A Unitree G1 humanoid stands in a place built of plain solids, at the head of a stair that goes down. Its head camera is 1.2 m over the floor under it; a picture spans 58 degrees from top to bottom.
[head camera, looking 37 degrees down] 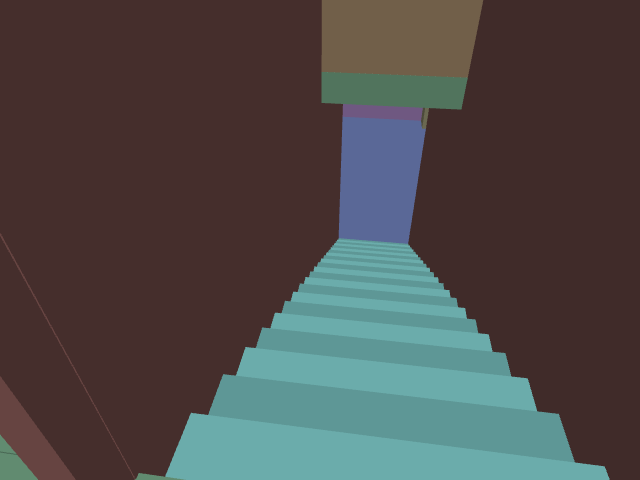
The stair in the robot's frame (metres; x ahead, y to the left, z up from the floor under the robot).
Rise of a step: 0.18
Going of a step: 0.29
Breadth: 1.35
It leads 8 degrees to the right of straight ahead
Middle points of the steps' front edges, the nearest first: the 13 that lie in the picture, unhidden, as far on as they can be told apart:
0.75 -0.22 -0.17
1.03 -0.26 -0.35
1.31 -0.30 -0.53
1.60 -0.34 -0.70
1.88 -0.38 -0.88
2.17 -0.41 -1.05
2.45 -0.45 -1.23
2.73 -0.49 -1.41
3.02 -0.53 -1.58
3.30 -0.57 -1.76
3.58 -0.61 -1.93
3.87 -0.65 -2.11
4.15 -0.68 -2.29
